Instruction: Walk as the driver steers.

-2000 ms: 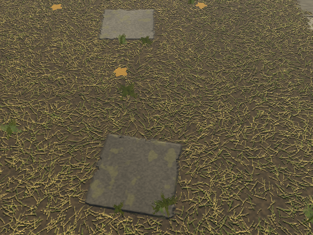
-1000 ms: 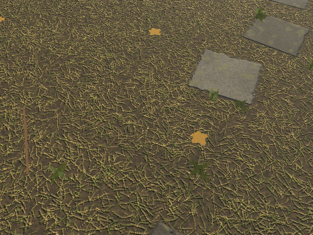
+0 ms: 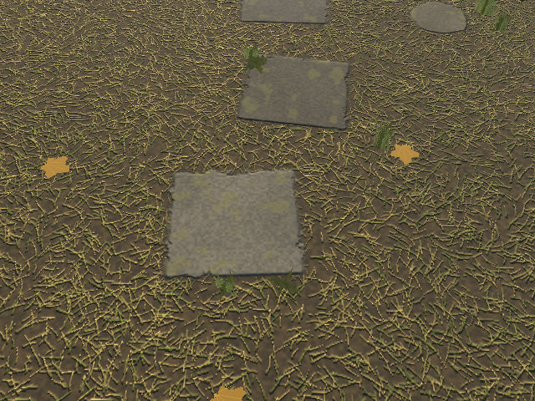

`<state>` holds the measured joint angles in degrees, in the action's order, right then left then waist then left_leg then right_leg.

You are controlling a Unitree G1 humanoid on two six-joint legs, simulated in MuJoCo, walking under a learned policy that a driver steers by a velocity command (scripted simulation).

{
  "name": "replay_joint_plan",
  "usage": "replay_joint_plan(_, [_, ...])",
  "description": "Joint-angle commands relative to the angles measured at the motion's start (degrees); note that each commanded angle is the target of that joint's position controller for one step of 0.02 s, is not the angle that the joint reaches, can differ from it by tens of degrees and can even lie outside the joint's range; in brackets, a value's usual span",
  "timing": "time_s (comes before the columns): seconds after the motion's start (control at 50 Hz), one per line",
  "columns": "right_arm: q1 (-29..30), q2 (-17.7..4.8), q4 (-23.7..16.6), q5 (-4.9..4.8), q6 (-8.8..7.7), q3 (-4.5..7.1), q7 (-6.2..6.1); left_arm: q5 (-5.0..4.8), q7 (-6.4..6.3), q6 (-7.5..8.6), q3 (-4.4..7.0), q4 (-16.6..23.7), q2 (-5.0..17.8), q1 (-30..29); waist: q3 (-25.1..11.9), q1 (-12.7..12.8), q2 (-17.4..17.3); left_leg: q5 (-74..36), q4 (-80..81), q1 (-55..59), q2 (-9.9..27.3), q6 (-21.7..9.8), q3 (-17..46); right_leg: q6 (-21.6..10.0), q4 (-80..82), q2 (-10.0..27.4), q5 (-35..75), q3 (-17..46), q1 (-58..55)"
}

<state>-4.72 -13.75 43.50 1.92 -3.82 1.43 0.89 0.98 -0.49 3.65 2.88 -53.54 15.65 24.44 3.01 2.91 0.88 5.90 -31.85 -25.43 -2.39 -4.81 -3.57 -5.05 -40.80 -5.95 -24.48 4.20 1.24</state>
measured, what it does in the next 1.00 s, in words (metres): walks ahead: right foot, then left foot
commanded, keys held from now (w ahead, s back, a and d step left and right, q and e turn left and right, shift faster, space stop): w+q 0.20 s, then q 0.28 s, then e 0.52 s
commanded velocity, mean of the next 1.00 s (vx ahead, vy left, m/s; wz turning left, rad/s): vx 0.22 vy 0.00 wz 0.12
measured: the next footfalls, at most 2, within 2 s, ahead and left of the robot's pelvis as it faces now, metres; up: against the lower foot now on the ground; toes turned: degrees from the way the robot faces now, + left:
right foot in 0.46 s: +0.40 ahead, -0.05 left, +0.00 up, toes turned +18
left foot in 0.86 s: +0.27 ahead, +0.11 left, +0.00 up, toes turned +8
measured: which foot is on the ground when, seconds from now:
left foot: down 0.00-0.46, up 0.48-0.84, down 0.86-1.00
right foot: up 0.00-0.44, down 0.46-0.86, up 0.88-1.00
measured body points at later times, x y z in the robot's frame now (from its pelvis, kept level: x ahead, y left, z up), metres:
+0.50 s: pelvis +0.23 +0.00 +0.00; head +0.27 +0.00 +0.45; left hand +0.39 +0.28 -0.08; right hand +0.29 -0.28 -0.13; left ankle +0.11 +0.08 -0.70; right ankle +0.36 -0.06 -0.72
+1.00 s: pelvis +0.26 +0.01 +0.02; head +0.28 +0.03 +0.47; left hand +0.30 +0.30 -0.11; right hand +0.39 -0.25 -0.09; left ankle +0.23 +0.10 -0.72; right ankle +0.29 -0.08 -0.66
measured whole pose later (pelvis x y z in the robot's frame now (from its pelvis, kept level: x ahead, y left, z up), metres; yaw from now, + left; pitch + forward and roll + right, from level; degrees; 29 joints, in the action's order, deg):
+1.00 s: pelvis +0.26 +0.01 +0.02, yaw +7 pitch +0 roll +0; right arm -13.0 -14.3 47.2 1.3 1.2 1.6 -3.3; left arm 1.3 0.0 -2.9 4.5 -47.8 16.8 13.9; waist 2.0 1.1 2.3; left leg 14.0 -23.7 -9.8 -1.4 -2.3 -1.4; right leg -0.3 -55.4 -5.5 -23.7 2.7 27.8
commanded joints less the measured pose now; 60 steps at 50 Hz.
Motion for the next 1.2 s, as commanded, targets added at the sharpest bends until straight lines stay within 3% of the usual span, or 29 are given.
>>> replay_joint_plan(0.02, [-15.4,-11.7,2.3,-1.87,0.84,4.12,0.37,1.23,0.19,1.34,0.97,5.1,6.9,1.7,-10.4,-4.7,-8.1,11.5,16.2,34.7,21.8,-14.8,43.4,0.7,-35.7,3.1,0.4,0.6,34.4])
replay_joint_plan(0.06, [-10.9,-7.2,1.8,-1.44,0.71,3.02,0.56,1.30,0.91,1.76,0.44,7.0,5.6,-5.7,-1.9,-3.5,-1.1,5.7,18.6,22.2,16.6,-12.1,30.6,1.3,-29.4,7.6,6.5,0.0,33.8])
replay_joint_plan(0.1, [-11.8,-6.9,3.3,-1.61,0.12,2.74,0.20,2.03,1.25,0.44,0.01,7.7,4.3,-5.4,-1.5,-1.4,-2.6,-2.2,20.0,17.1,12.7,-10.2,25.1,2.9,-24.1,9.2,7.3,-0.5,29.9])
replay_joint_plan(0.16, [-14.6,-8.6,4.4,-2.02,-0.47,3.39,-0.02,1.99,1.44,-0.69,-0.47,9.0,3.5,-7.5,-2.0,-1.4,-4.1,-7.3,21.2,14.8,10.7,-11.2,21.6,5.4,-18.7,9.6,8.3,-2.4,30.2])
replay_joint_plan(0.2, [-16.4,-9.0,4.8,-2.06,-0.23,3.60,-0.24,1.86,1.50,-0.94,-0.67,11.1,3.4,-13.2,-0.4,-2.6,-4.0,-5.7,22.7,14.0,9.5,-10.7,21.0,6.9,-13.1,10.0,12.6,-3.3,32.9])
replay_joint_plan(0.24, [-18.3,-9.1,5.2,-2.04,0.02,3.74,-0.27,1.47,1.38,-1.04,-0.96,12.7,2.9,-17.7,0.5,-3.7,-3.7,-16.6,20.7,14.4,8.5,-9.1,19.5,7.9,-7.3,9.2,16.9,-4.0,33.2])
replay_joint_plan(0.3, [-21.2,-9.5,5.7,-2.03,0.68,3.97,-0.65,0.70,1.06,-1.01,-1.45,14.0,2.2,-21.1,-2.6,-5.2,-4.9,-33.5,14.2,17.3,6.9,-5.7,17.4,7.8,-2.6,6.5,20.7,-4.7,30.5])
replay_joint_plan(0.36, [-22.4,-9.4,5.3,-1.46,1.93,4.07,-1.36,0.19,0.62,-0.89,-1.64,15.2,2.7,-24.0,-4.0,-6.5,-6.3,-35.1,9.8,20.6,6.6,-4.3,19.8,7.0,1.3,4.2,20.1,-3.9,29.3])
replay_joint_plan(0.4, [-20.8,-9.7,4.2,-0.94,2.56,4.33,-1.88,0.03,0.20,-0.39,-1.49,15.0,3.9,-22.4,-4.1,-5.4,-6.8,-33.6,6.2,21.2,6.6,-3.3,22.5,6.1,6.5,3.4,18.0,-2.2,25.5])
replay_joint_plan(0.44, [-16.7,-10.7,2.6,-1.25,2.43,4.80,-2.05,0.01,-0.53,0.54,-0.98,13.2,5.6,-16.0,-5.0,-1.7,-6.7,-30.6,0.1,19.2,4.7,-1.0,24.5,4.4,16.1,3.1,21.2,-1.2,15.5])
replay_joint_plan(0.46, [-15.5,-9.7,1.5,-2.15,1.84,4.58,-1.66,0.70,-1.17,1.53,-0.46,12.2,7.7,-10.7,-8.3,0.6,-3.5,-24.4,-8.4,15.1,2.0,0.8,23.1,2.5,19.7,8.4,30.3,2.1,5.3])
replay_joint_plan(0.48, [-18.3,-5.6,-0.7,-3.12,1.45,3.51,-1.73,1.29,-2.02,1.58,0.23,12.6,12.0,-5.6,-16.4,0.3,6.2,4.5,-22.8,7.4,-1.8,2.3,16.2,-0.8,15.2,24.8,53.7,13.8,-7.9])
replay_joint_plan(0.5, [-27.9,-6.0,-0.1,-3.83,2.49,3.88,-2.40,-0.05,-1.62,-0.04,1.06,12.9,13.6,-7.1,-23.6,-3.5,15.7,35.6,-33.1,0.4,-8.2,2.7,9.9,-10.7,14.6,34.5,67.3,27.5,-12.8])
replay_joint_plan(0.52, [-28.4,-9.0,3.2,-1.30,3.77,4.17,-2.80,-0.93,-1.14,-0.94,0.43,13.6,8.4,-9.6,-19.6,-4.6,6.4,31.6,-37.9,-1.3,-4.0,2.8,10.4,-11.7,16.1,31.6,55.6,27.6,-5.9])
replay_joint_plan(0.54, [-23.3,-8.6,3.4,-0.25,4.33,4.10,-2.26,-1.00,-0.96,-1.00,-0.98,14.1,3.5,-12.5,-12.3,-4.1,2.0,27.4,-37.4,-1.0,-3.4,3.5,10.8,-9.9,18.7,26.4,47.6,20.6,1.5])
replay_joint_plan(0.58, [-18.8,-5.1,2.8,-0.38,5.48,3.04,-1.40,0.05,-0.90,-0.95,-2.53,13.2,0.4,-15.9,-7.1,-5.1,4.4,22.2,-29.2,3.0,-1.2,5.0,11.8,-6.5,23.4,19.8,40.6,12.0,10.2])
replay_joint_plan(0.62, [-20.2,-4.2,3.9,-0.42,6.53,2.32,-1.13,0.50,-0.52,-0.83,-2.27,11.0,2.1,-15.9,-6.7,-6.7,7.7,20.1,-22.3,9.3,-1.4,5.8,8.0,-5.3,23.5,15.6,42.8,7.5,14.5])
replay_joint_plan(0.66, [-18.1,-4.7,4.0,-0.54,6.98,2.01,-1.70,0.23,-0.19,-1.03,-1.49,10.0,4.4,-14.4,-7.1,-6.0,7.9,21.0,-15.7,9.9,-1.4,5.9,5.2,-5.9,23.1,15.0,41.2,9.1,12.7])
replay_joint_plan(0.72, [-13.3,-6.0,3.0,-0.98,7.49,1.84,-2.49,-0.04,0.32,-2.47,0.33,9.5,8.2,-12.4,-6.7,-4.2,7.9,20.3,-11.4,8.8,-1.6,5.2,5.0,-6.6,24.7,15.4,25.3,14.3,12.2])
replay_joint_plan(0.78, [-10.9,-6.1,2.3,-1.43,6.87,1.55,-2.89,0.04,0.57,-4.20,1.37,9.4,8.5,-12.4,-5.0,-3.7,7.8,18.9,-7.1,10.0,-2.0,4.2,4.8,-6.3,27.0,15.0,12.5,18.3,14.8])
replay_joint_plan(0.84, [-14.2,-5.1,3.1,-1.58,5.38,1.19,-3.59,-0.51,0.37,-5.55,2.07,9.2,8.1,-13.5,-4.7,-5.9,6.7,12.3,6.9,18.2,-2.4,2.0,4.3,-3.1,25.4,12.8,10.1,18.9,19.2])
replay_joint_plan(0.86, [-14.9,-7.0,3.1,-1.15,4.84,1.62,-4.01,-0.88,0.27,-5.61,1.94,9.5,6.9,-13.2,-4.8,-5.9,4.2,12.8,12.1,22.3,1.0,0.7,7.5,-0.4,23.3,10.7,6.4,17.5,23.0])
replay_joint_plan(0.88, [-15.0,-11.9,2.2,-0.06,4.60,2.62,-4.50,-1.73,0.40,-5.36,1.34,11.0,4.0,-13.6,-5.0,-5.6,-5.0,18.5,17.7,25.4,11.9,-3.2,19.2,3.1,15.0,5.5,0.3,11.4,29.9])
replay_joint_plan(0.9, [-9.7,-14.4,1.1,-0.05,4.72,3.43,-4.47,-1.48,0.12,-5.14,1.68,11.3,4.1,-14.3,-0.9,-5.1,-14.0,15.1,23.5,17.0,22.9,-8.6,29.6,4.1,-0.4,-2.9,-4.0,-0.7,32.8])
replay_joint_plan(0.92, [-7.3,-11.5,0.4,0.18,4.52,2.79,-4.41,0.44,0.00,-5.26,2.59,10.3,7.1,-12.8,0.2,-3.2,-8.4,1.9,20.8,12.4,24.1,-10.8,26.0,4.3,-12.4,1.3,-5.6,0.0,29.3])
replay_joint_plan(0.94, [-4.5,-8.1,-0.4,-0.38,4.24,1.85,-4.38,0.37,0.15,-5.60,3.08,8.6,7.0,-9.6,-0.8,-0.6,-4.9,-6.7,18.6,11.6,21.0,-10.0,20.6,4.3,-18.0,1.5,-3.9,0.0,27.2])
replay_joint_plan(0.98, [-2.8,-6.9,-1.1,-0.67,3.88,1.38,-4.47,0.70,0.40,-6.53,3.21,7.4,6.2,-6.8,-1.9,0.7,-5.9,-16.5,15.6,15.5,16.5,-7.5,12.4,5.3,-23.8,2.2,-0.6,-1.1,28.6])
replay_joint_plan(1.08, [-9.6,-9.2,0.5,-0.57,4.24,2.34,-3.97,-0.18,2.27,-7.58,2.06,10.4,4.1,-13.4,-3.1,-4.6,-8.9,-23.9,11.5,25.7,16.8,-7.5,8.0,7.7,-12.7,4.1,-1.4,-4.1,30.0])
replay_joint_plan(1.2, [-8.9,-12.7,0.7,-0.43,4.50,3.87,-2.31,-1.10,2.69,-7.55,1.68,13.0,4.5,-14.5,-4.5,-4.9,-11.7,-24.6,6.5,22.2,18.6,-5.8,5.0,4.8,3.2,3.5,-0.9,-9.0,18.0])
Keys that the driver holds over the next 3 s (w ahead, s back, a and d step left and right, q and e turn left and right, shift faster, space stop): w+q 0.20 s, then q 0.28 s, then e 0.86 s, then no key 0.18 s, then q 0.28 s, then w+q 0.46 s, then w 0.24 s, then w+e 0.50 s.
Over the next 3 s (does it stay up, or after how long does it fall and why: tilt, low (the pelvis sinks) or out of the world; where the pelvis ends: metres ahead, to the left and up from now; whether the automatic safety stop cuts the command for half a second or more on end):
stays up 0.71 0.08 0.00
